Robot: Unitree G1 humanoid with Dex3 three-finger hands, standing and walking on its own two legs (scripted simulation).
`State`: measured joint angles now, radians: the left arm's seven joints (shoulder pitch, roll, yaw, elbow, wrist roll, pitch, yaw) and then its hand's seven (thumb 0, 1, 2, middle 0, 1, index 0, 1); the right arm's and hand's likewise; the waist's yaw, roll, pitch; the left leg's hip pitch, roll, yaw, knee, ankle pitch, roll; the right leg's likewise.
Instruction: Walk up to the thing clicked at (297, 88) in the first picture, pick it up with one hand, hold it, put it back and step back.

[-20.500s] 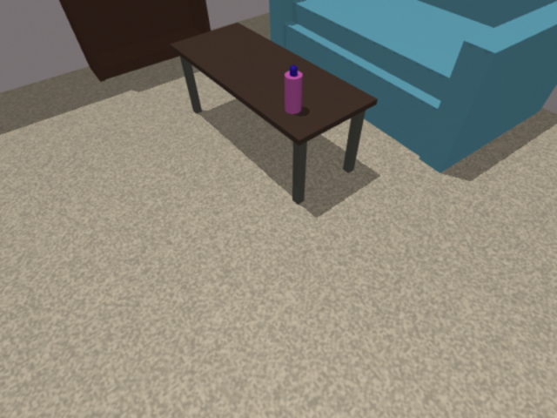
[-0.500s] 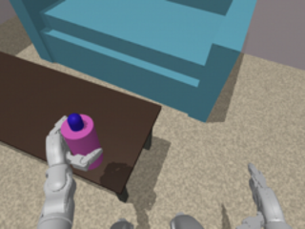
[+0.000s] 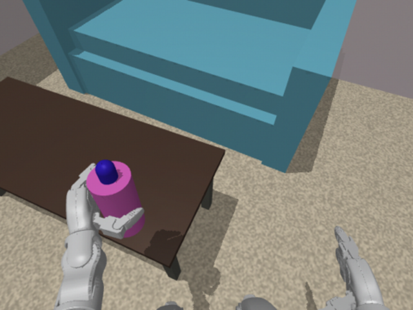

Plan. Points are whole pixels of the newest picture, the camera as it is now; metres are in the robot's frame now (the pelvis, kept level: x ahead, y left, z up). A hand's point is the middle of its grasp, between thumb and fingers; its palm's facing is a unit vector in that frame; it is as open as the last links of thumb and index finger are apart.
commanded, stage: hold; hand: left
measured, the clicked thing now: (117, 196) +0.33 +0.17 +0.05
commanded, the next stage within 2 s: none
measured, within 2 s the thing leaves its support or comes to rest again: neither
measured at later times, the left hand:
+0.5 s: hand (118, 196) +0.33 +0.16 +0.05, palm faces +0.20 -0.98 -0.03, open 10.4 cm
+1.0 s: hand (115, 195) +0.32 +0.17 +0.06, palm faces +0.20 -0.98 -0.03, open 10.4 cm
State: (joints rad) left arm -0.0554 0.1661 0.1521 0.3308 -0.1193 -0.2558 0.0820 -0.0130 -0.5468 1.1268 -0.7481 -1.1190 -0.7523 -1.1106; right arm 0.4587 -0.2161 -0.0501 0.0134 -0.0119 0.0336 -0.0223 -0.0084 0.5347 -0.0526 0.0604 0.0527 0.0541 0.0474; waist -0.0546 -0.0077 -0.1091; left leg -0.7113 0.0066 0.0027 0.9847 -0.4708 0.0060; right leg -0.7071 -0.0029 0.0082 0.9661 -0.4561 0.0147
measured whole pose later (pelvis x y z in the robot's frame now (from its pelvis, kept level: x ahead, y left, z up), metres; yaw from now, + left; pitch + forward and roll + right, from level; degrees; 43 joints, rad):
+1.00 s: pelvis +0.01 +0.00 +0.01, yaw +0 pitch +10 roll -1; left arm 0.01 0.16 0.12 0.19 -0.13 -0.19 0.09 -0.01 -0.53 1.11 -0.74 -1.12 -0.74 -1.12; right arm 0.42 -0.21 -0.06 0.15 -0.01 -0.01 -0.04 -0.01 0.53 -0.06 0.06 0.05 0.05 0.05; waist -0.04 0.00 -0.10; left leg -0.65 0.01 0.00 0.94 -0.46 0.00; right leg -0.64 0.00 0.01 0.92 -0.45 0.01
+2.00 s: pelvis +0.00 -0.01 +0.01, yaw +0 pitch +10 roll +0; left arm -0.01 0.15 0.14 0.27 -0.13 -0.21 0.08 -0.01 -0.53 1.11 -0.73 -1.13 -0.74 -1.12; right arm 0.41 -0.21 -0.06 0.17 -0.01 0.00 -0.04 -0.01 0.53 -0.06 0.06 0.05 0.05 0.05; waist -0.04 -0.01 -0.10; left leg -0.66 0.01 0.01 0.94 -0.45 0.00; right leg -0.66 0.00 0.01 0.93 -0.44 0.01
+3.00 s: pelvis -0.02 -0.01 -0.03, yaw +1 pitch +18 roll -1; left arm -0.35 0.29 0.31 0.80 -0.11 -0.49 0.05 -0.01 -0.54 1.11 -0.76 -1.10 -0.76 -1.09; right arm 0.40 -0.25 -0.06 0.03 -0.06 -0.02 0.01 -0.01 0.53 -0.05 0.06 0.05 0.05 0.05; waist -0.14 -0.05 -0.09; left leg -0.96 0.01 -0.03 1.15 -0.50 -0.01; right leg -0.95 0.01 -0.02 1.13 -0.49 -0.01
